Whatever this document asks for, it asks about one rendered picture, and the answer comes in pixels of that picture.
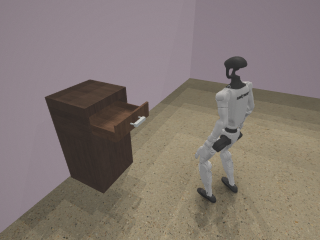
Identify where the left robot thigh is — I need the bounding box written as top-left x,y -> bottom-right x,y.
199,136 -> 228,172

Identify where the left robot upper arm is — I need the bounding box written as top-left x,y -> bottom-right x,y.
215,89 -> 230,129

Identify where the robot head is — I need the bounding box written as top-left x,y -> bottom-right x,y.
224,56 -> 248,90

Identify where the right robot forearm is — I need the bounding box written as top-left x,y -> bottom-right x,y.
241,109 -> 253,124

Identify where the handle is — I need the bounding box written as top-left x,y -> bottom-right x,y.
130,116 -> 146,127

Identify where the cabinet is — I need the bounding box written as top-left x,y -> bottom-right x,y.
45,79 -> 133,194

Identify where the left robot hand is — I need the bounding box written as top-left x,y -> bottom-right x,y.
195,146 -> 209,165

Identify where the left robot forearm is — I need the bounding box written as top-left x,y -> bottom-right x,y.
203,120 -> 224,150

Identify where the right robot upper arm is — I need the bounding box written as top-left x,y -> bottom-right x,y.
243,81 -> 255,112

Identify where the drawer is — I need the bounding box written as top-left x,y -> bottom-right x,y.
89,101 -> 149,143

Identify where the right robot hand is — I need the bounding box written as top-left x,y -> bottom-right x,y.
237,123 -> 244,130

